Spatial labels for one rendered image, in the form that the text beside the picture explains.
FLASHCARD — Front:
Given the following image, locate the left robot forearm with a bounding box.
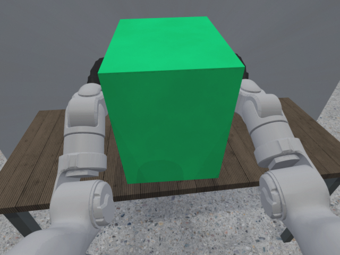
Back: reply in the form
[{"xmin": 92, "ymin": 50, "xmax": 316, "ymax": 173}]
[{"xmin": 49, "ymin": 83, "xmax": 108, "ymax": 222}]

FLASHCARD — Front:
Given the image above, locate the right robot forearm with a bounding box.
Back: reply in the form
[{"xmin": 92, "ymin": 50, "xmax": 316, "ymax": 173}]
[{"xmin": 234, "ymin": 79, "xmax": 330, "ymax": 207}]

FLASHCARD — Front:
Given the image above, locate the table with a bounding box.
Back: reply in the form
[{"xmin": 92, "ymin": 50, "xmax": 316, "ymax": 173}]
[{"xmin": 0, "ymin": 98, "xmax": 340, "ymax": 243}]

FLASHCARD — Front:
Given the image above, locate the right robot upper arm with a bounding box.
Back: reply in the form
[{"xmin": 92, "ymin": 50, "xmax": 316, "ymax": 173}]
[{"xmin": 259, "ymin": 165, "xmax": 340, "ymax": 255}]

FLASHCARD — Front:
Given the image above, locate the carton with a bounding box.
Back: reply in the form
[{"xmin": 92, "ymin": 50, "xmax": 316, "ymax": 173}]
[{"xmin": 98, "ymin": 16, "xmax": 245, "ymax": 184}]

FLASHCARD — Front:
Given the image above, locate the robot left hand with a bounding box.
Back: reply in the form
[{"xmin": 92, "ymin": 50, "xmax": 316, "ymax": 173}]
[{"xmin": 87, "ymin": 57, "xmax": 104, "ymax": 85}]

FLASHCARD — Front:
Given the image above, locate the left robot upper arm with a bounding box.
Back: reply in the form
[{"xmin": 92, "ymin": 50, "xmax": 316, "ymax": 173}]
[{"xmin": 4, "ymin": 180, "xmax": 115, "ymax": 255}]

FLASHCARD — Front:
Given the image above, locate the robot right hand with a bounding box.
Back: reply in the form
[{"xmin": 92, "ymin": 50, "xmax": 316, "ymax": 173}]
[{"xmin": 236, "ymin": 54, "xmax": 249, "ymax": 79}]

